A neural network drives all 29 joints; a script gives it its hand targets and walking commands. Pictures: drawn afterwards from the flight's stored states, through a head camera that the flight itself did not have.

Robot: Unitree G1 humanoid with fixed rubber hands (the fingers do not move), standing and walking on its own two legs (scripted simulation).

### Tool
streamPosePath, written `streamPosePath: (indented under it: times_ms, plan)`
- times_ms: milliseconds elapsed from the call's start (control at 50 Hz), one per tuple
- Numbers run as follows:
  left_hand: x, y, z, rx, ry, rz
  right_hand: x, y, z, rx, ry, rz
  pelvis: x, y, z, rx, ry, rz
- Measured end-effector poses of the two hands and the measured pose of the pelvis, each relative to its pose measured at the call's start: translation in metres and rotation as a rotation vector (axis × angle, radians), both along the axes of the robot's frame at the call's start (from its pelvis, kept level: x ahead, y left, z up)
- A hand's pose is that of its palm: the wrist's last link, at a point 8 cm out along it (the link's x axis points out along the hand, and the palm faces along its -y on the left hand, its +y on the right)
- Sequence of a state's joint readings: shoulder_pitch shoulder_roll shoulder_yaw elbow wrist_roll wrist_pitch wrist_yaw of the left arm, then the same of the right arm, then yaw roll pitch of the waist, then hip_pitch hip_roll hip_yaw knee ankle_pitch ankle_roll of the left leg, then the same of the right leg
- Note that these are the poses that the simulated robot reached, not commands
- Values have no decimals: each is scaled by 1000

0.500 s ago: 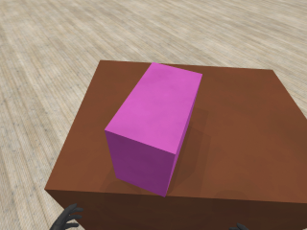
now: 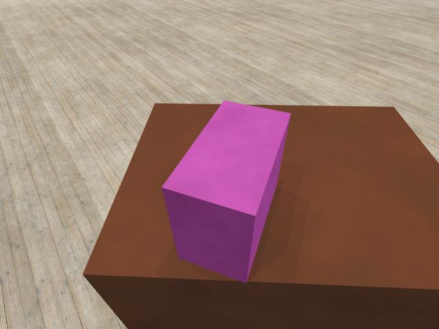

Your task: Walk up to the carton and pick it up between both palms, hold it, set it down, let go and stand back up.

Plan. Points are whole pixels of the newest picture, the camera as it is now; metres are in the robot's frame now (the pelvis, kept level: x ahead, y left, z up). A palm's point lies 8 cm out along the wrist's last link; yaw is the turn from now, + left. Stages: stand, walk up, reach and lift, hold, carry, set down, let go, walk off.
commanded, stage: stand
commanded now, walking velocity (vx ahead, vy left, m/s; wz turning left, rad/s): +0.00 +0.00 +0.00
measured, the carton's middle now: (234, 186) +0.43 -0.01 +0.02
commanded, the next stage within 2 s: none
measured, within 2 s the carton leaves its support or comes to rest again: neither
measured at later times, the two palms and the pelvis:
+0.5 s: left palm out of the picture +0.05 +0.29 -0.11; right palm out of the picture +0.03 -0.29 -0.13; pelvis -0.01 +0.00 +0.00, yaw +0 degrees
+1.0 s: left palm out of the picture +0.05 +0.29 -0.11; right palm out of the picture +0.05 -0.29 -0.13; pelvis -0.01 +0.00 +0.00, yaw +0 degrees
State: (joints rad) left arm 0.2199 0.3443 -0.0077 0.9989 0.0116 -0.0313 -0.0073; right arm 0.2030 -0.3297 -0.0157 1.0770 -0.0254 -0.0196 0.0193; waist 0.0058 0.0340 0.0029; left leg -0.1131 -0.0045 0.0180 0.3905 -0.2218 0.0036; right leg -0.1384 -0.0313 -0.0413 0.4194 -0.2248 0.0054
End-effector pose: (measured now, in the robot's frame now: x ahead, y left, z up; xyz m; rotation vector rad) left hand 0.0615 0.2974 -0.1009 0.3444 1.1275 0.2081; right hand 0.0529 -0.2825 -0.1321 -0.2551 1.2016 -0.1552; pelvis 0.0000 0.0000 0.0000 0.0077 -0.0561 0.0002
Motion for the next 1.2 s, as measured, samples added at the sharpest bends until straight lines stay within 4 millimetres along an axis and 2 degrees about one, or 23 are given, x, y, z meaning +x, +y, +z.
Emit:
streamPosePath:
  times_ms: [180,440,880,1200]
  plan:
    - [-14,-4,-7,-21,50,5,-13,0,1,-5,29,-8,-8,3,1,1,2,-3]
    - [-14,-7,-11,-34,66,1,-20,-4,3,-17,40,-26,-13,2,2,1,1,-3]
    - [-8,-8,-8,-29,60,19,-4,-7,6,-18,19,-11,-14,-1,3,0,-11,-7]
    - [-10,-5,-11,-26,97,16,-5,-5,5,-15,40,-11,-11,-3,3,-3,-6,-7]
